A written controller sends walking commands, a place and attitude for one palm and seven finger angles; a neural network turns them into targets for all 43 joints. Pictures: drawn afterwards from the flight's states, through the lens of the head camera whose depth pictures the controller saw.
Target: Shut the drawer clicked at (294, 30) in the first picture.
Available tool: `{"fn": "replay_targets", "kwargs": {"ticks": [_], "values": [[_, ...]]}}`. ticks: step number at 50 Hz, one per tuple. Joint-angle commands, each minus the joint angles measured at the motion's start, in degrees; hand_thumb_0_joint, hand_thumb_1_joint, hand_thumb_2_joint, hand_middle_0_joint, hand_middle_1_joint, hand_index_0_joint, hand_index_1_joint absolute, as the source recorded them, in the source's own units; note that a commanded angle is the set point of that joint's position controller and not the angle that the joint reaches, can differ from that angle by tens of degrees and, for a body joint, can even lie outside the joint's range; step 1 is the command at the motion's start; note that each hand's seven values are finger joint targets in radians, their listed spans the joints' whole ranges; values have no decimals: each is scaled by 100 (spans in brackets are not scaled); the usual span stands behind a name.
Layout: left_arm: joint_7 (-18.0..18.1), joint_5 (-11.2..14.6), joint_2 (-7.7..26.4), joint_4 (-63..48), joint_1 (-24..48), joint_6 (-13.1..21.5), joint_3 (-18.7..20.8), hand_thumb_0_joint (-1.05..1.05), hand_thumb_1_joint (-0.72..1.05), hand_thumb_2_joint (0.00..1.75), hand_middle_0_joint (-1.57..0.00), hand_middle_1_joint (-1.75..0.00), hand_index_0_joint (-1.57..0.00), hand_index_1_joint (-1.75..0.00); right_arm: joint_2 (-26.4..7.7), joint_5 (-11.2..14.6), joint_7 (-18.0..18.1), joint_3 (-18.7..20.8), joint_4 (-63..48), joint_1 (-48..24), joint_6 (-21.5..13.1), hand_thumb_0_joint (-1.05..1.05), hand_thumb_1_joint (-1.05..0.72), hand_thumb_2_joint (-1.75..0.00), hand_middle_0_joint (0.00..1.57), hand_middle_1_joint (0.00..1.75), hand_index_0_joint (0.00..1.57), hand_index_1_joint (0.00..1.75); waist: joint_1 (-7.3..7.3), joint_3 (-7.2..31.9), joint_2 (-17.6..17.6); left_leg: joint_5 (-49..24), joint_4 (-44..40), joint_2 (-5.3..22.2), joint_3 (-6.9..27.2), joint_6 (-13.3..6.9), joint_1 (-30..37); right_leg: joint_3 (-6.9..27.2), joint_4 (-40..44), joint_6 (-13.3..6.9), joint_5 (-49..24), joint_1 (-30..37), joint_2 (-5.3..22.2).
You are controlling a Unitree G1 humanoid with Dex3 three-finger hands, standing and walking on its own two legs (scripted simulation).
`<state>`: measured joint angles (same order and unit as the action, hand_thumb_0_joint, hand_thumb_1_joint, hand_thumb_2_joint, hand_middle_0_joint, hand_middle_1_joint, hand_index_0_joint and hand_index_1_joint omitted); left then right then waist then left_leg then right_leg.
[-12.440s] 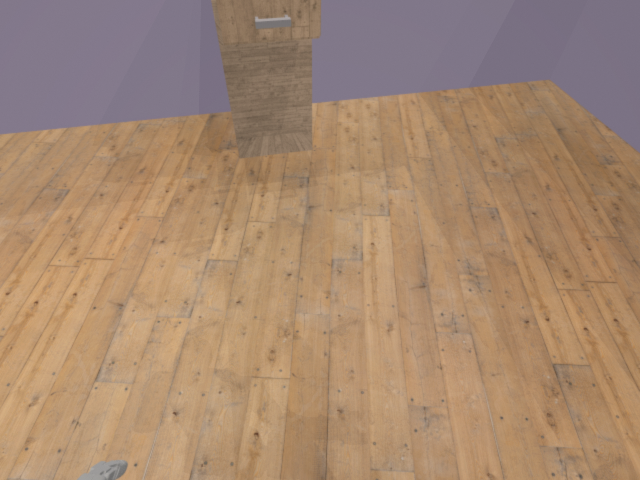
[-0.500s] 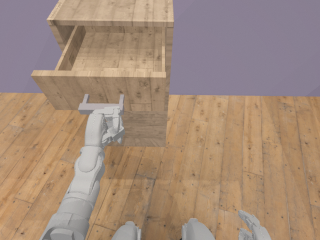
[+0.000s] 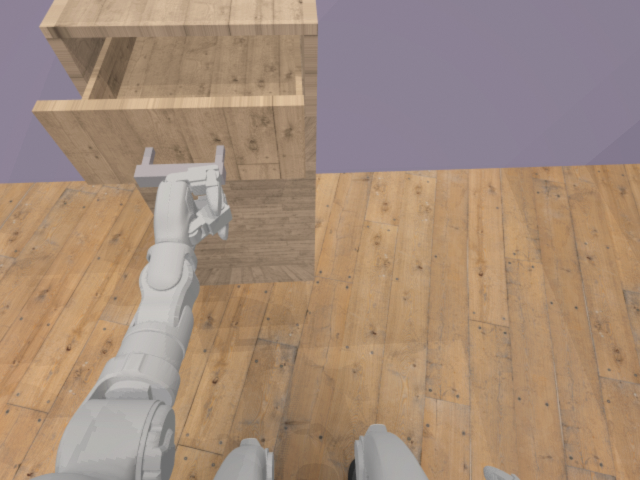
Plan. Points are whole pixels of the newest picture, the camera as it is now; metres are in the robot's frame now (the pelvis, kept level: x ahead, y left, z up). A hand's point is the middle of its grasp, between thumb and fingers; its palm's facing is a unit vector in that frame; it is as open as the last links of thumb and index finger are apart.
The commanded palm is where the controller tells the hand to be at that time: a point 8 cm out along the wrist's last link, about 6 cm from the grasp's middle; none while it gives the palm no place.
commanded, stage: push the drawer shut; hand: left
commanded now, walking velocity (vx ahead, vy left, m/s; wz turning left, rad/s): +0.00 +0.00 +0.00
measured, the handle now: (183, 164) +0.52 +0.17 +0.06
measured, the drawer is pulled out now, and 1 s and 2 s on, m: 0.15 0.04 0.00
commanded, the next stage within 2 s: pull the fist back off the drawer in 1.60 s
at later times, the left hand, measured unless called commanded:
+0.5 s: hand (225, 177) +0.49 +0.11 +0.06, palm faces +0.00 -1.00 -0.03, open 3.2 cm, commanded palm +0.48 +0.16 +0.06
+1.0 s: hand (228, 143) +0.55 +0.11 +0.06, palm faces +0.00 -1.00 -0.03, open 3.3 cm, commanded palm +0.55 +0.16 +0.06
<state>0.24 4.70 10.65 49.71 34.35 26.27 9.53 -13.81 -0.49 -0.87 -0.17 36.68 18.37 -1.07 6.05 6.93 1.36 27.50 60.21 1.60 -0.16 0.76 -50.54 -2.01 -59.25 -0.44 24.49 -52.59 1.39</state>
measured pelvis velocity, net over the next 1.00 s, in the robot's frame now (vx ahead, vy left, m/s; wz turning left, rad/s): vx -0.01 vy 0.01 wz -0.02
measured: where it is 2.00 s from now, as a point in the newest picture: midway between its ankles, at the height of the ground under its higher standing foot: outside the picture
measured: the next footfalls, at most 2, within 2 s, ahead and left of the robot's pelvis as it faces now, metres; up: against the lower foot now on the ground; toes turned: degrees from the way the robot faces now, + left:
none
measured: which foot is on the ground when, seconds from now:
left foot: down 0.00-1.00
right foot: down 0.00-1.00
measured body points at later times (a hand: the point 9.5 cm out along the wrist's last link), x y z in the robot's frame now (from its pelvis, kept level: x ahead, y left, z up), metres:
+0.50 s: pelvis -0.01 +0.00 -0.01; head +0.11 +0.00 +0.42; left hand +0.49 +0.16 +0.06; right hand +0.03 -0.26 -0.13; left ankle +0.01 +0.13 -0.66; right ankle +0.04 -0.12 -0.66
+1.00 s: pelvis -0.01 +0.01 -0.02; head +0.15 +0.02 +0.40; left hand +0.55 +0.16 +0.06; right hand -0.04 -0.25 -0.13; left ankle +0.01 +0.13 -0.66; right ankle +0.04 -0.12 -0.66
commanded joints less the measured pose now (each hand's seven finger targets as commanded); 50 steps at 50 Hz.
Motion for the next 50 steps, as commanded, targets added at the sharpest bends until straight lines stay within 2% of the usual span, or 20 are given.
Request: {"fn": "replay_targets", "kwargs": {"ticks": [1, 3, 5, 7, 10, 13, 16, 19, 25, 26, 31, 33, 34, 36, 39, 42, 45, 47, 49, 50], "values": [[-28, 105, 978, -1020, 2905, 437, 343, 0, 90, 90, -140, -160, -140, -160, -810, -33, 79, 297, -498, 454, -135, 0, -90, -90, 20, 30, 20, 30, 193, 2293, -84, -1032, -717, -245, -63, -202, 828, 189, 858, -33, -1191, 1569, -215], [-83, 124, 1280, -825, 2967, 458, 570, 0, 90, 90, -140, -160, -140, -160, -840, -38, 95, 286, -500, 530, -119, 0, -90, -90, 20, 30, 20, 30, 185, 2213, -308, -973, -714, -247, -63, -227, 651, 218, 866, -23, -1177, 1672, -235], [-156, 113, 1182, -863, 3208, 500, 476, 0, 90, 90, -140, -160, -140, -160, -812, -32, 89, 281, -505, 523, -102, 0, -90, -90, 20, 30, 20, 30, 189, 2389, 63, -1033, -695, -250, -75, -205, 786, 221, 822, -38, -1240, 1586, -224], [-168, 117, 1168, -577, 3357, 487, 484, 0, 90, 90, -140, -160, -140, -160, -830, -41, 89, 290, -459, 571, -85, 0, -90, -90, 20, 30, 20, 30, 276, 2270, -138, -1015, -666, -235, -44, -209, 754, 189, 823, -26, -1190, 1459, -237], [-172, 85, 1134, -515, 3847, 540, 422, 0, 90, 90, -140, -160, -140, -160, -851, -66, 80, 297, -403, 652, -87, 0, -90, -90, 20, 30, 20, 30, 380, 2408, 79, -1095, -614, -220, 11, -204, 932, 138, 749, -33, -1181, 1208, -249], [-136, 71, 1370, -469, 3974, 587, 623, 0, 90, 90, -140, -160, -140, -160, -890, -107, 69, 297, -386, 748, -74, 0, -90, -90, 20, 30, 20, 30, 364, 2604, 14, -1249, -577, -224, 36, -217, 955, 129, 693, -39, -1308, 1277, -266], [-158, -8, 1406, -65, 4206, 537, 565, 0, 90, 90, -140, -160, -140, -160, -902, -103, 62, 269, -340, 752, -33, 0, -90, -90, 20, 30, 20, 30, 465, 2344, -4, -975, -552, -229, 36, -220, 681, 155, 737, -26, -1075, 1129, -259], [-128, -85, 1702, 52, 4472, 539, 741, 0, 90, 90, -140, -160, -140, -160, -950, -127, 70, 262, -338, 838, -7, 0, -90, -90, 20, 30, 20, 30, 521, 2469, 81, -929, -498, -231, 54, -243, 633, 174, 708, -26, -1000, 1061, -262], [-112, -142, 1733, 85, 4899, 557, 729, 0, 90, 90, -140, -160, -140, -160, -967, -189, 29, 262, -333, 985, 31, 0, -90, -90, 20, 30, 20, 30, 605, 2867, 317, -1201, -396, -211, 112, -233, 856, 139, 615, -33, -1152, 922, -280], [-109, -169, 1732, 250, 4886, 528, 725, 0, 90, 90, -140, -160, -140, -160, -975, -192, 23, 264, -314, 1005, 46, 0, -90, -90, 20, 30, 20, 30, 627, 2757, 267, -1153, -396, -202, 120, -231, 811, 129, 636, -34, -1092, 861, -290], [-65, -252, 1970, 392, 5313, 499, 827, 0, 90, 90, -140, -160, -140, -160, -1014, -233, 3, 233, -284, 1153, 101, 0, -90, -90, 20, 30, 20, 30, 739, 2762, 364, -1101, -352, -197, 148, -250, 690, 137, 632, -27, -1013, 779, -304], [-46, -280, 2237, 540, 5282, 478, 1030, 0, 90, 90, -140, -160, -140, -160, -1051, -249, 14, 222, -294, 1225, 122, 0, -90, -90, 20, 30, 20, 30, 720, 2787, 291, -1116, -343, -197, 156, -260, 605, 141, 612, -35, -1036, 843, -319], [-54, -293, 2169, 543, 5338, 467, 963, 0, 90, 90, -140, -160, -140, -160, -1033, -249, 3, 215, -292, 1226, 129, 0, -90, -90, 20, 30, 20, 30, 740, 2829, 391, -1142, -318, -203, 141, -262, 597, 155, 618, -30, -1072, 835, -314], [-62, -327, 2254, 745, 5459, 420, 990, 0, 90, 90, -140, -160, -140, -160, -1056, -250, -5, 208, -267, 1271, 147, 0, -90, -90, 20, 30, 20, 30, 811, 2630, 302, -1008, -317, -180, 170, -260, 482, 128, 633, -33, -917, 699, -326], [-52, -359, 2414, 751, 5670, 421, 1079, 0, 90, 90, -140, -160, -140, -160, -1080, -280, -7, 198, -273, 1353, 156, 0, -90, -90, 20, 30, 20, 30, 836, 2882, 422, -1106, -266, -187, 185, -269, 528, 130, 593, -31, -984, 717, -331], [-55, -381, 2575, 870, 5843, 361, 1165, 0, 90, 90, -140, -160, -140, -160, -1106, -296, -10, 180, -244, 1429, 163, 0, -90, -90, 20, 30, 20, 30, 911, 2830, 411, -1070, -214, -169, 189, -283, 426, 139, 613, -23, -935, 649, -340], [-67, -429, 2563, 925, 6119, 318, 1087, 0, 90, 90, -140, -160, -140, -160, -1127, -318, -18, 165, -214, 1502, 175, 0, -90, -90, 20, 30, 20, 30, 1008, 2900, 674, -1167, -181, -153, 244, -271, 567, 98, 568, -33, -941, 420, -341], [-60, -450, 2840, 1118, 6070, 252, 1288, 0, 90, 90, -140, -160, -140, -160, -1150, -324, -15, 146, -216, 1560, 196, 0, -90, -90, 20, 30, 20, 30, 998, 2884, 561, -1196, -134, -145, 227, -284, 393, 110, 567, -28, -973, 511, -352], [-76, -484, 2799, 1217, 6226, 192, 1199, 0, 90, 90, -140, -160, -140, -160, -1154, -325, -18, 128, -215, 1585, 213, 0, -90, -90, 20, 30, 20, 30, 1087, 2802, 597, -1150, -95, -136, 232, -295, 308, 110, 561, -18, -939, 407, -360], [-72, -501, 2939, 1108, 6419, 191, 1257, 0, 90, 90, -140, -160, -140, -160, -1170, -342, -9, 115, -210, 1637, 217, 0, -90, -90, 20, 30, 20, 30, 1106, 2891, 665, -1229, -97, -119, 270, -290, 369, 95, 525, -24, -981, 397, -358]]}}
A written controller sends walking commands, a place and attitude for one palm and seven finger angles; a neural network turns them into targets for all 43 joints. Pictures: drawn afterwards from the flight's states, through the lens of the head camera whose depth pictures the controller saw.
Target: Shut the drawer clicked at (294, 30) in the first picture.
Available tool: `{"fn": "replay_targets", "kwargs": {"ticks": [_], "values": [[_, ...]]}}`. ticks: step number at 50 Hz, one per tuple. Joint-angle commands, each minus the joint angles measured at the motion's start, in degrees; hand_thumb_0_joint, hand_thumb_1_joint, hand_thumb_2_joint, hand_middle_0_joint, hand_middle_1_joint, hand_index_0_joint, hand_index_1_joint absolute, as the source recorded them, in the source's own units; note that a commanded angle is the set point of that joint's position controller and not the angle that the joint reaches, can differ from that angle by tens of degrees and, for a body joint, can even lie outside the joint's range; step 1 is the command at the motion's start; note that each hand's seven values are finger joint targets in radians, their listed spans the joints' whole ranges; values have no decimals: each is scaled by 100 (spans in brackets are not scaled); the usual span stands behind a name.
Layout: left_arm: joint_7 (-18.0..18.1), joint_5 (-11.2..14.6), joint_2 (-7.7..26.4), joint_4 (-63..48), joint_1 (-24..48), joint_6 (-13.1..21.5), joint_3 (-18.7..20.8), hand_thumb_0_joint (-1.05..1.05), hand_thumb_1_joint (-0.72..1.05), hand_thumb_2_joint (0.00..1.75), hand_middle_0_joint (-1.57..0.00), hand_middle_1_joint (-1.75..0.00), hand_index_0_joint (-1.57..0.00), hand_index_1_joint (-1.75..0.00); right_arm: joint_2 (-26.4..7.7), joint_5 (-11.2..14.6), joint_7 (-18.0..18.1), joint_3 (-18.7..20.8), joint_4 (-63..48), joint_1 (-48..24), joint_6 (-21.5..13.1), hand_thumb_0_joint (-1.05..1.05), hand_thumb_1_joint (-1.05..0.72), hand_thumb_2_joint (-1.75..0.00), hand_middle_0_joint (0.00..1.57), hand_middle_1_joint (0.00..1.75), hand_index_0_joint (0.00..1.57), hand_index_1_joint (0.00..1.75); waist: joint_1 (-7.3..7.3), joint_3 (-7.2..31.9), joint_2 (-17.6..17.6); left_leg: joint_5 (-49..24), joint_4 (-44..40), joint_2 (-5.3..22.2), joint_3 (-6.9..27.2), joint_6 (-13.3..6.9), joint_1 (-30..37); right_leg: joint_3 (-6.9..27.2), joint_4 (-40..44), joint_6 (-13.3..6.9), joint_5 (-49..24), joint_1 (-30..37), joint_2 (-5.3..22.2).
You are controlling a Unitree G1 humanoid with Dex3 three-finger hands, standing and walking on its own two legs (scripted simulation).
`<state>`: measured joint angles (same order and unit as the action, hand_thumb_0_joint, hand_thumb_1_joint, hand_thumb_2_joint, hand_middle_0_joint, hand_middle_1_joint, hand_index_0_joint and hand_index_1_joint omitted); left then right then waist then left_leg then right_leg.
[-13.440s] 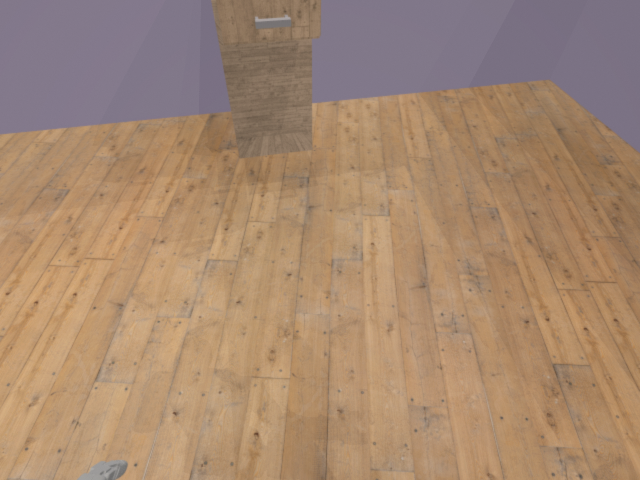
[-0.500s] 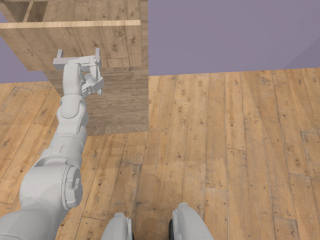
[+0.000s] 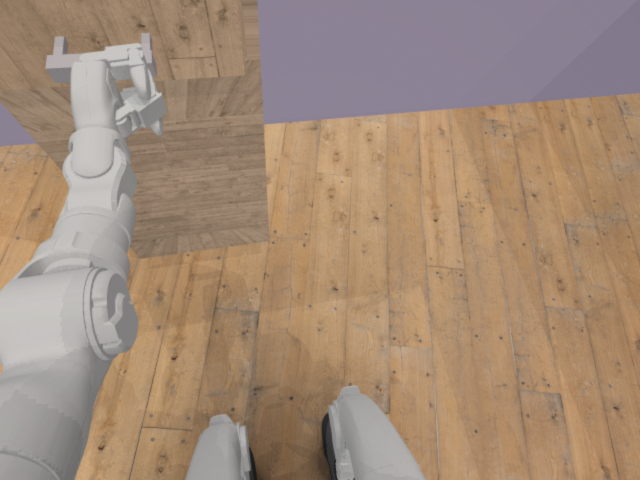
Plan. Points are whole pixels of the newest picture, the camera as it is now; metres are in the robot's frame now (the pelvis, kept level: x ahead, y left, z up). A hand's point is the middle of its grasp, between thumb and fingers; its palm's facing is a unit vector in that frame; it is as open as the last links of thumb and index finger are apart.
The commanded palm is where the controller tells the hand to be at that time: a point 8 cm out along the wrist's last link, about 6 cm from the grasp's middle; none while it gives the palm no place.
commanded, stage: push the drawer shut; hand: left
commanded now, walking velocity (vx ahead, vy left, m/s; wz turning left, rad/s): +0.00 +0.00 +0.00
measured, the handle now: (104, 54) +0.63 +0.17 +0.08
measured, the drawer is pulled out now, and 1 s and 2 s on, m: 0.04 0.00 0.00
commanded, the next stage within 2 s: pull the fist back off the drawer in 0.60 s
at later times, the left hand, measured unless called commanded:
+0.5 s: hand (145, 74) +0.60 +0.13 +0.08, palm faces +0.01 -1.00 -0.03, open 2.9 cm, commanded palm +0.62 +0.15 +0.08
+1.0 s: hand (150, 72) +0.60 +0.12 +0.08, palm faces +0.03 -1.00 -0.04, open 3.2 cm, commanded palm +0.59 +0.14 +0.08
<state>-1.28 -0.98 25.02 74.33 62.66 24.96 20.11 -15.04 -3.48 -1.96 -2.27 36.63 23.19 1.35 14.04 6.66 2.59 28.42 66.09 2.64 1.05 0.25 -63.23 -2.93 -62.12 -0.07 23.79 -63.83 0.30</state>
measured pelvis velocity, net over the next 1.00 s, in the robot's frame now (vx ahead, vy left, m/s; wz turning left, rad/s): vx -0.02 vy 0.01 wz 0.00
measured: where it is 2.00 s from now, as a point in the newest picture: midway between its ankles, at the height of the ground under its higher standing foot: outside the picture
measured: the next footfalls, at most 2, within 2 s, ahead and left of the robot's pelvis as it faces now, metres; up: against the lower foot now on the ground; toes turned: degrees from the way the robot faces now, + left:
none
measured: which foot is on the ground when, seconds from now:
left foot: down 0.00-1.00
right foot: down 0.00-1.00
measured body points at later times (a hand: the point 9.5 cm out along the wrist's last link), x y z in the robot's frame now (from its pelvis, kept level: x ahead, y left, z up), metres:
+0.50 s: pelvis +0.00 +0.01 -0.01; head +0.18 +0.03 +0.40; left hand +0.59 +0.18 +0.08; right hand -0.06 -0.24 -0.11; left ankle +0.02 +0.12 -0.64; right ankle +0.05 -0.12 -0.64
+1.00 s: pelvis -0.02 +0.01 -0.02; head +0.17 +0.04 +0.39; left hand +0.59 +0.17 +0.09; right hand -0.08 -0.23 -0.11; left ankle +0.02 +0.12 -0.64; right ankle +0.05 -0.12 -0.64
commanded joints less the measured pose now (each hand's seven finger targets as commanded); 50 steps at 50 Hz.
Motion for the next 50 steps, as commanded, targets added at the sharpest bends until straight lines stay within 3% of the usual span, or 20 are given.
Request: {"fn": "replay_targets", "kwargs": {"ticks": [1, 3, 7, 9, 10, 12, 14, 16, 22, 24, 26, 29, 33, 35, 37, 38, 45, 47, 50], "values": [[75, 35, 1419, -1363, 3633, 309, 120, 0, 90, 90, -140, -160, -140, -160, -1042, -44, 90, 336, -210, 1186, -19, 0, -90, -90, 20, 30, 20, 30, 311, 3062, 630, -1410, -675, -224, 175, -230, 1765, 166, 784, -68, -936, 1460, -254], [89, 27, 1462, -1330, 3743, 290, 159, 0, 90, 90, -140, -160, -140, -160, -1051, -72, 72, 329, -184, 1255, -11, 0, -90, -90, 20, 30, 20, 30, 338, 3115, 821, -1596, -628, -211, 208, -220, 1920, 129, 744, -87, -1022, 1331, -263], [111, -52, 1519, -1087, 3899, 144, 130, 0, 90, 90, -140, -160, -140, -160, -1080, -92, 53, 304, -165, 1333, 34, 0, -90, -90, 20, 30, 20, 30, 464, 3007, 751, -1571, -575, -182, 232, -231, 1773, 116, 762, -66, -974, 1214, -275], [129, -107, 1645, -1137, 4095, 135, 183, 0, 90, 90, -140, -160, -140, -160, -1107, -111, 52, 305, -146, 1395, 50, 0, -90, -90, 20, 30, 20, 30, 471, 3173, 976, -1747, -543, -166, 296, -208, 2005, 77, 697, -81, -1029, 1033, -266], [137, -110, 1542, -1124, 4216, 99, 75, 0, 90, 90, -140, -160, -140, -160, -1097, -116, 43, 289, -141, 1403, 50, 0, -90, -90, 20, 30, 20, 30, 552, 3142, 961, -1706, -527, -159, 300, -216, 1969, 76, 709, -68, -995, 981, -274], [165, -156, 1771, -889, 4240, 5, 211, 0, 90, 90, -140, -160, -140, -160, -1123, -127, 45, 262, -118, 1458, 71, 0, -90, -90, 20, 30, 20, 30, 598, 2960, 808, -1584, -489, -153, 283, -242, 1686, 76, 720, -65, -928, 1004, -285], [151, -211, 1970, -870, 4369, -38, 274, 0, 90, 90, -140, -160, -140, -160, -1136, -138, 58, 233, -147, 1492, 70, 0, -90, -90, 20, 30, 20, 30, 623, 3084, 934, -1652, -419, -154, 270, -260, 1600, 98, 682, -65, -999, 1031, -286], [133, -211, 2072, -957, 4631, -48, 322, 0, 90, 90, -140, -160, -140, -160, -1129, -133, 74, 238, -149, 1571, 86, 0, -90, -90, 20, 30, 20, 30, 694, 3134, 843, -1617, -386, -146, 270, -276, 1503, 118, 697, -47, -1003, 1105, -303], [160, -202, 1781, -1031, 5079, -98, -17, 0, 90, 90, -140, -160, -140, -160, -1129, -145, 68, 213, -67, 1575, 40, 0, -90, -90, 20, 30, 20, 30, 892, 3063, 1305, -1418, -415, -122, 398, -229, 1823, 27, 682, -76, -723, 527, -307], [177, -218, 1830, -1057, 5209, -107, -39, 0, 90, 90, -140, -160, -140, -160, -1159, -146, 82, 199, -50, 1577, 9, 0, -90, -90, 20, 30, 20, 30, 926, 3119, 1476, -1376, -445, -108, 462, -208, 1969, -8, 652, -90, -661, 338, -302], [211, -220, 1630, -1081, 5354, -123, -194, 0, 90, 90, -140, -160, -140, -160, -1146, -164, 80, 196, -22, 1568, -34, 0, -90, -90, 20, 30, 20, 30, 981, 3083, 1633, -1308, -475, -109, 503, -191, 2074, -28, 659, -99, -610, 194, -297], [273, -240, 1724, -1089, 5489, -143, -179, 0, 90, 90, -140, -160, -140, -160, -1184, -173, 92, 170, 5, 1591, -86, 0, -90, -90, 20, 30, 20, 30, 1035, 3123, 1611, -1153, -505, -94, 548, -195, 2081, -41, 660, -96, -517, 119, -298], [336, -249, 1560, -937, 5567, -196, -304, 0, 90, 90, -140, -160, -140, -160, -1192, -178, 108, 149, 51, 1582, -175, 0, -90, -90, 20, 30, 20, 30, 1143, 2961, 1650, -864, -588, -81, 581, -201, 2029, -58, 692, -96, -366, -37, -300], [367, -260, 1492, -895, 5565, -218, -369, 0, 90, 90, -140, -160, -140, -160, -1208, -170, 106, 146, 73, 1546, -204, 0, -90, -90, 20, 30, 20, 30, 1156, 2958, 1695, -740, -596, -78, 601, -189, 2045, -60, 698, -98, -314, -130, -290], [381, -286, 1685, -848, 5517, -228, -254, 0, 90, 90, -140, -160, -140, -160, -1213, -185, 94, 133, 35, 1574, -223, 0, -90, -90, 20, 30, 20, 30, 1114, 2989, 1495, -660, -560, -106, 553, -216, 1800, -43, 698, -93, -268, 87, -293], [376, -314, 1734, -834, 5531, -207, -226, 0, 90, 90, -140, -160, -140, -160, -1218, -200, 92, 126, 35, 1594, -229, 0, -90, -90, 20, 30, 20, 30, 1092, 3025, 1584, -693, -563, -110, 566, -209, 1820, -51, 664, -111, -275, 65, -291], [352, -341, 1609, -814, 5397, -226, -262, 0, 90, 90, -140, -160, -140, -160, -1209, -206, 21, 138, -36, 1582, -199, 0, -90, -90, 20, 30, 20, 30, 986, 2889, 1557, -602, -568, -128, 591, -193, 1770, -82, 627, -126, -251, 33, -272], [357, -332, 1647, -783, 5273, -261, -198, 0, 90, 90, -140, -160, -140, -160, -1218, -204, 5, 151, -50, 1594, -182, 0, -90, -90, 20, 30, 20, 30, 955, 2961, 1373, -589, -527, -140, 552, -220, 1664, -56, 643, -112, -243, 167, -269], [325, -331, 1631, -957, 5208, -237, -168, 0, 90, 90, -140, -160, -140, -160, -1199, -214, -28, 168, -67, 1622, -159, 0, -90, -90, 20, 30, 20, 30, 862, 3110, 1476, -826, -507, -137, 554, -202, 1819, -73, 606, -120, -376, 230, -259]]}}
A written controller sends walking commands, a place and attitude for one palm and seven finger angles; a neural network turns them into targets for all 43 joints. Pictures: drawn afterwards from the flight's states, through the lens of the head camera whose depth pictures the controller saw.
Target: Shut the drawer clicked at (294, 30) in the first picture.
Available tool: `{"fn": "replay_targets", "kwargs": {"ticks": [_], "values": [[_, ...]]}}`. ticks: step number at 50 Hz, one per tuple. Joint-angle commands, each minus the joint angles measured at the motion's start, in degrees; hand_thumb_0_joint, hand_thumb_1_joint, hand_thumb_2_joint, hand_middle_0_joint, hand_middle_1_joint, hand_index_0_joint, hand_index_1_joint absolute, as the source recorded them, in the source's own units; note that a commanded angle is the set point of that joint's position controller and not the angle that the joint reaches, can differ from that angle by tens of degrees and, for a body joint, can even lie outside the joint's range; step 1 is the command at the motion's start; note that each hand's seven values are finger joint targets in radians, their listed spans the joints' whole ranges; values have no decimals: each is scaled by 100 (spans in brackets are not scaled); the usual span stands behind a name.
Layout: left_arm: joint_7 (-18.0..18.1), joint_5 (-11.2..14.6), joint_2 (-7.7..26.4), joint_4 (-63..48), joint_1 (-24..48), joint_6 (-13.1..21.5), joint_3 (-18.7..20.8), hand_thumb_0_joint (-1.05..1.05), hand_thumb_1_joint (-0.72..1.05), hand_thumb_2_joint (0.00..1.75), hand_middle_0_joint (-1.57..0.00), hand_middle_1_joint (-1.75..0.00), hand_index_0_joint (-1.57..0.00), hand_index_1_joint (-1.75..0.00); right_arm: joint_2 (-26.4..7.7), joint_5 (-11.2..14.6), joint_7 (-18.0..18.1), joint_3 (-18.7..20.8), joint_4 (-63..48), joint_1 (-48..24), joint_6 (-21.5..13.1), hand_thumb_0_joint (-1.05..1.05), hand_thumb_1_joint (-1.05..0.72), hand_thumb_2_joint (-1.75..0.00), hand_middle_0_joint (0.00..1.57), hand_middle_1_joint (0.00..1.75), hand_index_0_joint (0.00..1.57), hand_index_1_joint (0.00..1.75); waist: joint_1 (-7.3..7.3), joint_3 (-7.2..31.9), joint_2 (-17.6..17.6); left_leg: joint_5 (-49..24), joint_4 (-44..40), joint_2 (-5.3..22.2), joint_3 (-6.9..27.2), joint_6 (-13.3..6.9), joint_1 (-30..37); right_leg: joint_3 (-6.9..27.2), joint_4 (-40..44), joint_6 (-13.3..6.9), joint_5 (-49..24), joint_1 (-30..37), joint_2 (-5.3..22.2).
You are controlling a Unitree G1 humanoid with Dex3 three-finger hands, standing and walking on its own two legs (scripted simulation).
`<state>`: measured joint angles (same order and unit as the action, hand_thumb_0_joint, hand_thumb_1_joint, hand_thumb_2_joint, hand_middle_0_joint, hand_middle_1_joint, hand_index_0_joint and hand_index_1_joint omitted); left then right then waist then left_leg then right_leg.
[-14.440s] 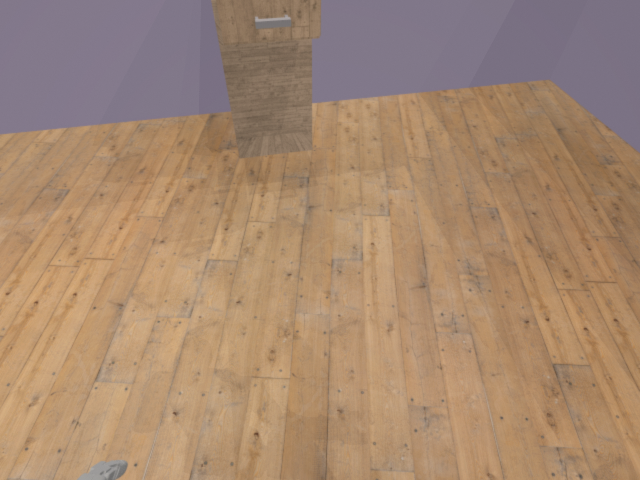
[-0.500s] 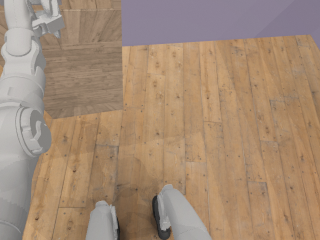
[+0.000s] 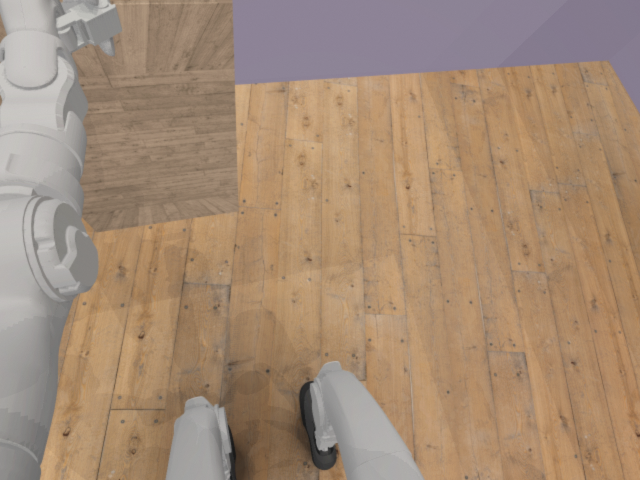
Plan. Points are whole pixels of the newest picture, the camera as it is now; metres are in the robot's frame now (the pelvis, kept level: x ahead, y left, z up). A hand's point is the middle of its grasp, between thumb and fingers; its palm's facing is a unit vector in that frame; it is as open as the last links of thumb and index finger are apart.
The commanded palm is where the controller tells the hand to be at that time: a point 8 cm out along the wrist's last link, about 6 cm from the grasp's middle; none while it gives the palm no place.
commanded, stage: pull the fist back off the drawer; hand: left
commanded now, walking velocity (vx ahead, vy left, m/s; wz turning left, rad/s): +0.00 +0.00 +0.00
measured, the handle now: out of the picture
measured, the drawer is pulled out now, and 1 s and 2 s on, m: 0.00 0.00 0.00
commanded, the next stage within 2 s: draw the hand back to the body in 0.40 s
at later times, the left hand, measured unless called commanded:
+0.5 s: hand (114, 17) +0.61 +0.10 +0.10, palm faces +0.04 -1.00 -0.03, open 3.3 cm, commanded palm +0.57 +0.15 +0.10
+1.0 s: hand (9, 97) +0.45 +0.15 +0.17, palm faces +0.01 -1.00 -0.03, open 3.3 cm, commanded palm +0.41 +0.21 +0.18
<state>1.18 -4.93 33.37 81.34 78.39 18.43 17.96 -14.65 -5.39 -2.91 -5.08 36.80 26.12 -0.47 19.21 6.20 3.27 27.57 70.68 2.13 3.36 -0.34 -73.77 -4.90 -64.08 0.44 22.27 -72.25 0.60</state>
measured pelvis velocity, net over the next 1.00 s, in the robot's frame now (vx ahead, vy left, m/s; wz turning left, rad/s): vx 0.08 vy -0.01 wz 0.01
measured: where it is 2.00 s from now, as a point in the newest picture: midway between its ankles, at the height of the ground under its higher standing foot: (273, 460)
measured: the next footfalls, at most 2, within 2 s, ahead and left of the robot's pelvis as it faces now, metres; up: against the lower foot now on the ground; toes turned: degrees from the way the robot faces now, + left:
none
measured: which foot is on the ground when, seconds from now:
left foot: down 0.00-1.00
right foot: down 0.00-1.00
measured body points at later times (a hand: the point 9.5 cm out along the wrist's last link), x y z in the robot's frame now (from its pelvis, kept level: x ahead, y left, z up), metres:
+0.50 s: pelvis +0.04 -0.01 +0.02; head +0.21 +0.00 +0.44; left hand +0.60 +0.16 +0.10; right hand +0.01 -0.26 -0.09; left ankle +0.03 +0.11 -0.63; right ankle +0.06 -0.13 -0.63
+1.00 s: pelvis +0.08 -0.01 +0.08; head +0.13 -0.02 +0.53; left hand +0.45 +0.21 +0.17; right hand +0.20 -0.26 -0.02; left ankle +0.03 +0.11 -0.63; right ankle +0.06 -0.13 -0.63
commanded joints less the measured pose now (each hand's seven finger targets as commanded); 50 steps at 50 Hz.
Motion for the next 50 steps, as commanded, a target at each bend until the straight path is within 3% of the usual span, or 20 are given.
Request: {"fn": "replay_targets", "kwargs": {"ticks": [1, 3, 7, 8, 13, 14, 16, 19, 23, 25, 27, 29, 32, 35, 39, 42, 43, 47, 49, 50], "values": [[65, 81, 763, -1707, 3551, 422, 54, 0, 90, 90, -140, -160, -140, -160, -1227, -21, 52, 459, -96, 1328, 31, 0, -90, -90, 20, 30, 20, 30, 289, 3191, 1416, -810, -968, -91, 297, -139, 2917, 132, 817, -173, -265, 1153, -291], [43, 102, 797, -1712, 3247, 429, 151, 0, 90, 90, -140, -160, -140, -160, -1222, -17, 26, 472, -131, 1342, 54, 0, -90, -90, 20, 30, 20, 30, 170, 3349, 1338, -1001, -951, -99, 272, -140, 2966, 138, 797, -184, -364, 1323, -308], [11, 203, 629, -1722, 2810, 361, 139, 0, 90, 90, -140, -160, -140, -160, -1188, 28, 4, 490, -176, 1264, 122, 0, -90, -90, 20, 30, 20, 30, 102, 3079, 1000, -901, -999, -96, 145, -169, 2716, 176, 915, -150, -345, 1592, -312], [4, 212, 806, -1854, 2718, 413, 302, 0, 90, 90, -140, -160, -140, -160, -1201, 27, 9, 491, -199, 1271, 129, 0, -90, -90, 20, 30, 20, 30, -10, 3215, 1058, -1007, -1021, -101, 151, -159, 2797, 175, 876, -169, -412, 1698, -311], [-69, 362, 465, -2183, 1816, 524, 270, 0, 90, 90, -140, -160, -140, -160, -1106, 84, -18, 558, -302, 1190, 203, 0, -90, -90, 20, 30, 20, 30, -278, 3339, 881, -1606, -1111, -95, 21, -137, 3093, 189, 950, -171, -897, 2189, -335], [-83, 397, 320, -2205, 1602, 526, 204, 0, 90, 90, -140, -160, -140, -160, -1098, 112, -25, 588, -327, 1142, 227, 0, -90, -90, 20, 30, 20, 30, -291, 3316, 779, -1628, -1106, -98, -24, -139, 3067, 210, 981, -155, -963, 2256, -339], [-60, 428, 520, -2358, 1488, 566, 385, 0, 90, 90, -140, -160, -140, -160, -1091, 131, 1, 605, -338, 1120, 272, 0, -90, -90, 20, 30, 20, 30, -351, 3258, 608, -1710, -1134, -105, -99, -152, 2944, 258, 1009, -133, -1181, 2541, -334], [-24, 409, 452, -2326, 1467, 661, 371, 0, 90, 90, -140, -160, -140, -160, -1047, 142, 22, 626, -312, 1114, 291, 0, -90, -90, 20, 30, 20, 30, -331, 3089, 467, -1771, -1143, -133, -154, -165, 2852, 302, 1023, -118, -1374, 2679, -333], [-57, 434, 375, -2629, 1238, 872, 391, 0, 90, 90, -140, -160, -140, -160, -1023, 124, 20, 684, -317, 1124, 327, 0, -90, -90, 20, 30, 20, 30, -470, 3402, 629, -2428, -1121, -150, -169, -123, 3281, 310, 926, -151, -2009, 2887, -323], [-125, 460, 65, -2521, 955, 863, 203, 0, 90, 90, -140, -160, -140, -160, -988, 142, 8, 704, -302, 1099, 365, 0, -90, -90, 20, 30, 20, 30, -468, 3368, 607, -2708, -1100, -140, -186, -98, 3385, 287, 908, -144, -2272, 2880, -319], [-212, 568, 214, -2934, 74, 824, 452, 0, 90, 90, -140, -160, -140, -160, -1012, 193, 1, 768, -500, 1046, 444, 0, -90, -90, 20, 30, 20, 30, -846, 3775, 584, -3095, -1275, -166, -268, -72, 3710, 298, 979, -170, -2680, 3482, -325], [-329, 751, 11, -3696, -747, 739, 372, 0, 90, 90, -140, -160, -140, -160, -966, 282, -17, 809, -722, 945, 499, 0, -90, -90, 20, 30, 20, 30, -1092, 4113, 688, -3781, -1458, -161, -292, -46, 4210, 273, 1080, -182, -3241, 3929, -331], [-435, 1085, -333, -4643, -1725, 454, 188, 0, 90, 90, -140, -160, -140, -160, -889, 444, -5, 854, -915, 730, 530, 0, -90, -90, 20, 30, 20, 30, -1205, 3718, 110, -3718, -1812, -182, -443, -119, 4030, 315, 1407, -140, -3823, 4745, -343], [-456, 1286, -559, -5418, -2303, 330, 14, 0, 90, 90, -140, -160, -140, -160, -841, 558, 52, 865, -968, 516, 446, 0, -90, -90, 20, 30, 20, 30, -1266, 3281, -168, -3417, -2108, -203, -533, -153, 4021, 334, 1651, -110, -3958, 5176, -328], [-493, 1369, -830, -5886, -2822, 329, -242, 0, 90, 90, -140, -160, -140, -160, -786, 622, 164, 847, -899, 194, 313, 0, -90, -90, 20, 30, 20, 30, -1268, 2525, 25, -3276, -2384, -189, -549, -147, 4494, 303, 1933, -108, -3571, 5022, -322], [-654, 1434, -993, -6248, -3482, 274, -439, 0, 90, 90, -140, -160, -140, -160, -745, 669, 209, 832, -953, -86, 234, 0, -90, -90, 20, 30, 20, 30, -1394, 2340, 174, -3489, -2540, -168, -510, -113, 4812, 256, 2029, -125, -3498, 5110, -281], [-731, 1473, -1165, -6554, -3510, 248, -636, 0, 90, 90, -140, -160, -140, -160, -726, 687, 218, 824, -996, -175, 190, 0, -90, -90, 20, 30, 20, 30, -1386, 2369, 405, -3667, -2562, -175, -514, -118, 5077, 252, 2066, -136, -3534, 5096, -270], [-921, 1669, -1284, -6754, -4294, -121, -683, 0, 90, 90, -140, -160, -140, -160, -728, 771, 294, 778, -1131, -628, 91, 0, -90, -90, 20, 30, 20, 30, -1519, 1812, 7, -3240, -2861, -173, -447, -93, 5089, 152, 2285, -126, -3163, 5197, -242], [-947, 1733, -1044, -6936, -4584, -277, -465, 0, 90, 90, -140, -160, -140, -160, -744, 791, 350, 738, -1234, -845, 55, 0, -90, -90, 20, 30, 20, 30, -1620, 1685, -216, -2947, -3002, -209, -444, -105, 5032, 153, 2363, -138, -3057, 5400, -215], [-979, 1754, -1180, -7101, -4692, -349, -576, 0, 90, 90, -140, -160, -140, -160, -710, 808, 370, 711, -1304, -985, 22, 0, -90, -90, 20, 30, 20, 30, -1630, 1549, -252, -2829, -3066, -221, -449, -113, 5071, 148, 2425, -137, -2974, 5415, -205]]}}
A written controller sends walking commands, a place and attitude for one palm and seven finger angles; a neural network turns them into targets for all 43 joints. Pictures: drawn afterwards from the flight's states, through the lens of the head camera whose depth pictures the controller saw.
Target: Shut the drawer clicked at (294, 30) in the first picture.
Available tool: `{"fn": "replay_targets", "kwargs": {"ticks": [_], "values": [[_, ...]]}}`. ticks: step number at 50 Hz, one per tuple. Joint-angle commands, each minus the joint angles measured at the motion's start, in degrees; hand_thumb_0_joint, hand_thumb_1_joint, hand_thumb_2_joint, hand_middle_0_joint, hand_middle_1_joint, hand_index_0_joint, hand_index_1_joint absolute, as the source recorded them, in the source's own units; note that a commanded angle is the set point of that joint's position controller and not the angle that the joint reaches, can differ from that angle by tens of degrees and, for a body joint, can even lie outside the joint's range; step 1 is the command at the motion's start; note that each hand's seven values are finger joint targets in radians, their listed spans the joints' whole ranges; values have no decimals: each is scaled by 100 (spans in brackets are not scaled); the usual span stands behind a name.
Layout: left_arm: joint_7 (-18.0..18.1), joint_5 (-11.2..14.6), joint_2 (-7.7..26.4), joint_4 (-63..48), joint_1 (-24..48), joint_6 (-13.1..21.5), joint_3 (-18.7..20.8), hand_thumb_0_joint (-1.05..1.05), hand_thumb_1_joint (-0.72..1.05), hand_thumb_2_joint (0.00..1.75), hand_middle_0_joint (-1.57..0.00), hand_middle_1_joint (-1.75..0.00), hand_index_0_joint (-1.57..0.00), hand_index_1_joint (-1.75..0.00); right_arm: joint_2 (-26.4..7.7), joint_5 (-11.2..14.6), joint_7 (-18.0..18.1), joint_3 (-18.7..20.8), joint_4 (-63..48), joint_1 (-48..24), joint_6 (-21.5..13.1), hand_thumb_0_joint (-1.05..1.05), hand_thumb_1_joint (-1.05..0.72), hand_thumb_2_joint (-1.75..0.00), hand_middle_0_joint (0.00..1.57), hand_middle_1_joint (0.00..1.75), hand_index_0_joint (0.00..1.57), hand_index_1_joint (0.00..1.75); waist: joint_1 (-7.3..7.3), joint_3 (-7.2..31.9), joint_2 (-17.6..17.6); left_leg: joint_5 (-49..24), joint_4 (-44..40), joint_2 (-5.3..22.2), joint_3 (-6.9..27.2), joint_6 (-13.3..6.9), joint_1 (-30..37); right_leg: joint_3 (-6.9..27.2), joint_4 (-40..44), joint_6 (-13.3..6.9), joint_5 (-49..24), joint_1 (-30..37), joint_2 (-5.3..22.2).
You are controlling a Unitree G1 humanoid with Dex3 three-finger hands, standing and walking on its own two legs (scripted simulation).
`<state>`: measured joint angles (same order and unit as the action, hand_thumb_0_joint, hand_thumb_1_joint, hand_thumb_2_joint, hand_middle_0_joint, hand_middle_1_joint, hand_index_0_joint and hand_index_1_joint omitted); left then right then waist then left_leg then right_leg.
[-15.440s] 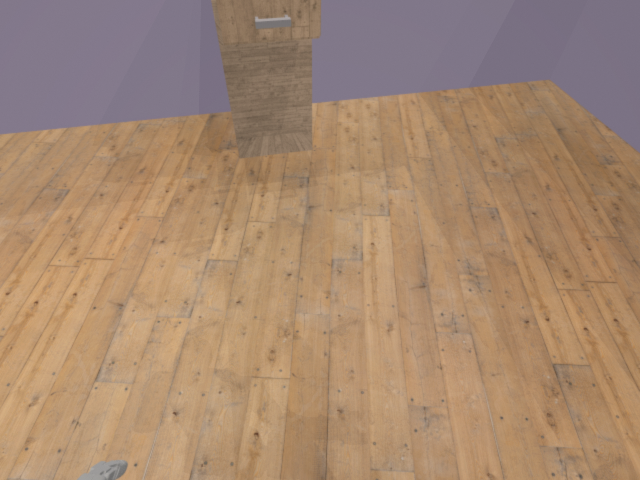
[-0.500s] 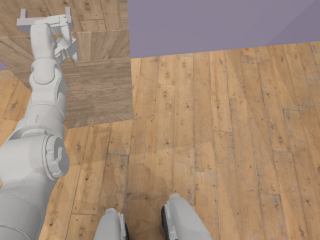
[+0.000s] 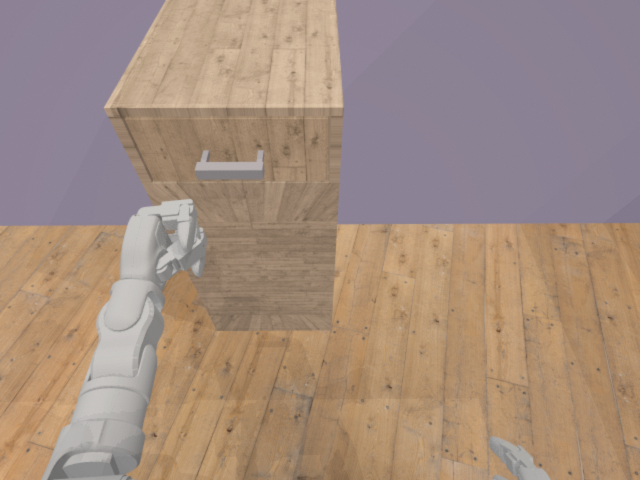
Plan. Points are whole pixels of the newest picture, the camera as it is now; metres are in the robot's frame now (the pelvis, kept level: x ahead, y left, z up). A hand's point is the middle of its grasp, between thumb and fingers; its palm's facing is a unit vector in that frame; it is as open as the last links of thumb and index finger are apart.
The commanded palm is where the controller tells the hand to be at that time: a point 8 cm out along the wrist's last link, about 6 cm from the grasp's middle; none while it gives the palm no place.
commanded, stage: draw the hand back to the body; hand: left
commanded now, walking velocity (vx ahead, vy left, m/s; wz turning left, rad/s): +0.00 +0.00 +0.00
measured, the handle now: (231, 163) +0.61 +0.16 +0.02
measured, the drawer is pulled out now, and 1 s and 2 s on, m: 0.00 0.00 0.00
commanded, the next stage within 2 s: step back with the hand held close in 0.88 s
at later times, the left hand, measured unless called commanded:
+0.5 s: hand (70, 343) +0.22 +0.22 +0.16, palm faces +0.31 -0.91 -0.29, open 3.3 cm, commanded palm +0.17 +0.26 +0.18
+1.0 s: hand out of the picture +0.16 +0.24 +0.19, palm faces +0.43 -0.82 -0.37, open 3.3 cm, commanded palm +0.11 +0.28 +0.21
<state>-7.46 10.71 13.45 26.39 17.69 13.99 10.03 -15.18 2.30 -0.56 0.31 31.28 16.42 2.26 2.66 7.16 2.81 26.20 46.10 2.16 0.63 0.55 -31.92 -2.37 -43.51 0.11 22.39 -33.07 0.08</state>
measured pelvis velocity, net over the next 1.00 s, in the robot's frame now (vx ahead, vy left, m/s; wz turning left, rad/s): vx -0.02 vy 0.00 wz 0.01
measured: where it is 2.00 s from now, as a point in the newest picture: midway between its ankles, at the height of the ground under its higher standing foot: outside the picture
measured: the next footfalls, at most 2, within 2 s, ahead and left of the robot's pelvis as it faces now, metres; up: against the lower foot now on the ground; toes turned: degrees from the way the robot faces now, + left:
none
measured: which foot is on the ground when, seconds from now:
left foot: down 0.00-1.00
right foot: down 0.00-1.00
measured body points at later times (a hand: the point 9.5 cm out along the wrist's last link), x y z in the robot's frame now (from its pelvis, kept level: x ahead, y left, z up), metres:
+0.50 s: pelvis -0.01 +0.00 +0.04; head -0.03 -0.02 +0.48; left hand +0.20 +0.26 +0.18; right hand +0.19 -0.21 -0.05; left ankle -0.04 +0.12 -0.71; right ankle -0.01 -0.12 -0.71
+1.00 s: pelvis -0.02 +0.00 +0.04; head -0.04 -0.02 +0.48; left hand +0.13 +0.28 +0.21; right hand +0.17 -0.21 -0.05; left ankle -0.04 +0.12 -0.71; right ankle -0.01 -0.12 -0.71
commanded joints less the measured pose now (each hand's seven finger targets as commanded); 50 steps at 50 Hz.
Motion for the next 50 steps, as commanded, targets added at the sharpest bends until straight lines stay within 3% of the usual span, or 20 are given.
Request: {"fn": "replay_targets", "kwargs": {"ticks": [1, 2, 4, 5, 7, 10, 12, 17, 20, 21, 27, 29, 35, 36, 39, 40, 44, 47, 50], "values": [[323, -389, 1246, -2213, 1308, -44, -78, 0, 90, 90, -140, -160, -140, -160, -574, 40, 234, 213, -858, -512, -164, 0, -90, -90, 20, 30, 20, 30, -192, 1518, -245, -2517, -958, -221, -280, -200, 1198, 142, 675, -133, -2622, 1787, -31], [574, -427, 1068, -2466, 1184, -181, -104, 0, 90, 90, -140, -160, -140, -160, -518, 20, 311, 177, -928, -611, -167, 0, -90, -90, 20, 30, 20, 30, -124, 1333, -227, -2312, -1107, -216, -262, -202, 1303, 112, 822, -131, -2407, 1817, -25], [844, -524, 1087, -2670, 699, -422, -110, 0, 90, 90, -140, -160, -140, -160, -496, 6, 411, 104, -881, -790, -171, 0, -90, -90, 20, 30, 20, 30, -209, 1042, -163, -2237, -1326, -202, -242, -213, 1457, 104, 1031, -141, -2304, 1999, -8], [935, -548, 1125, -2752, 431, -520, -42, 0, 90, 90, -140, -160, -140, -160, -482, -7, 451, 68, -866, -853, -163, 0, -90, -90, 20, 30, 20, 30, -256, 951, -307, -2248, -1436, -193, -227, -222, 1527, 81, 1117, -133, -2315, 2112, -7], [1052, -603, 1145, -3008, 159, -651, 21, 0, 90, 90, -140, -160, -140, -160, -440, -24, 519, 11, -857, -977, -179, 0, -90, -90, 20, 30, 20, 30, -296, 775, -408, -2283, -1657, -180, -213, -223, 1714, 56, 1293, -134, -2288, 2296, -5], [1133, -636, 1107, -3509, -133, -764, 0, 0, 90, 90, -140, -160, -140, -160, -382, -57, 574, -59, -829, -1130, -265, 0, -90, -90, 20, 30, 20, 30, -333, 513, -111, -2215, -1930, -194, -219, -222, 2040, 60, 1594, -136, -2122, 2437, 0], [1169, -644, 1063, -3784, -490, -833, 14, 0, 90, 90, -140, -160, -140, -160, -364, -91, 584, -91, -810, -1184, -337, 0, -90, -90, 20, 30, 20, 30, -362, 369, -108, -2279, -2071, -193, -226, -220, 2203, 41, 1756, -131, -2165, 2565, -6], [1216, -673, 1066, -4585, -1317, -857, 109, 0, 90, 90, -140, -160, -140, -160, -339, -179, 578, -132, -759, -1274, -550, 0, -90, -90, 20, 30, 20, 30, -431, 157, -18, -2380, -2357, -193, -198, -203, 2489, 2, 2049, -127, -2150, 2807, -29], [1237, -662, 1146, -4945, -1959, -844, 324, 0, 90, 90, -140, -160, -140, -160, -321, -211, 563, -127, -708, -1310, -638, 0, -90, -90, 20, 30, 20, 30, -485, -18, -3, -2428, -2454, -186, -204, -193, 2530, 4, 2166, -121, -2148, 2911, -31], [1245, -661, 1166, -5041, -2115, -833, 385, 0, 90, 90, -140, -160, -140, -160, -323, -236, 557, -129, -698, -1317, -662, 0, -90, -90, 20, 30, 20, 30, -497, -105, -170, -2387, -2496, -184, -180, -190, 2498, -17, 2204, -112, -2106, 2925, -37], [1303, -656, 1343, -5791, -3199, -736, 852, 0, 90, 90, -140, -160, -140, -160, -288, -269, 534, -69, -630, -1368, -843, 0, -90, -90, 20, 30, 20, 30, -591, -226, -94, -2399, -2509, -186, -222, -204, 2542, 29, 2325, -89, -2076, 3019, -16], [1319, -658, 1381, -6071, -3440, -681, 936, 0, 90, 90, -140, -160, -140, -160, -286, -268, 530, -55, -621, -1365, -936, 0, -90, -90, 20, 30, 20, 30, -594, -330, 76, -2253, -2526, -188, -217, -195, 2536, 48, 2396, -89, -1883, 2971, -11], [1392, -676, 1581, -6608, -4352, -533, 1405, 0, 90, 90, -140, -160, -140, -160, -278, -256, 561, -1, -614, -1304, -1191, 0, -90, -90, 20, 30, 20, 30, -702, -502, 43, -2154, -2497, -162, -179, -176, 2484, 56, 2427, -100, -1713, 2907, -45], [1379, -705, 1392, -6508, -4318, -531, 1224, 0, 90, 90, -140, -160, -140, -160, -282, -262, 562, -1, -560, -1276, -1214, 0, -90, -90, 20, 30, 20, 30, -639, -632, 41, -2114, -2494, -166, -207, -178, 2498, 51, 2446, -92, -1669, 2799, -45], [1389, -707, 1246, -6172, -4087, -569, 1067, 0, 90, 90, -140, -160, -140, -160, -342, -258, 608, 28, -501, -1208, -1249, 0, -90, -90, 20, 30, 20, 30, -549, -1025, -282, -1696, -2542, -149, -185, -214, 2444, 64, 2634, -51, -1117, 2503, -36], [1403, -711, 1258, -6118, -4064, -564, 1096, 0, 90, 90, -140, -160, -140, -160, -337, -253, 632, 42, -492, -1210, -1247, 0, -90, -90, 20, 30, 20, 30, -565, -1014, -343, -1678, -2529, -149, -191, -235, 2469, 78, 2644, -52, -1064, 2495, -37], [1456, -760, 1396, -6404, -3938, -475, 1184, 0, 90, 90, -140, -160, -140, -160, -307, -277, 650, 27, -486, -1226, -1354, 0, -90, -90, 20, 30, 20, 30, -632, -657, 29, -1717, -2541, -184, -171, -212, 2596, 87, 2556, -88, -1121, 2697, -3], [1474, -777, 1462, -6558, -4032, -453, 1274, 0, 90, 90, -140, -160, -140, -160, -302, -306, 634, 17, -477, -1225, -1424, 0, -90, -90, 20, 30, 20, 30, -697, -469, 112, -2080, -2534, -189, -151, -183, 2587, 57, 2403, -111, -1578, 2930, -15], [1461, -764, 1433, -6494, -4153, -472, 1301, 0, 90, 90, -140, -160, -140, -160, -275, -306, 615, 3, -463, -1236, -1442, 0, -90, -90, 20, 30, 20, 30, -714, -600, 136, -2231, -2551, -175, -145, -149, 2522, 43, 2373, -118, -1755, 2963, -28]]}}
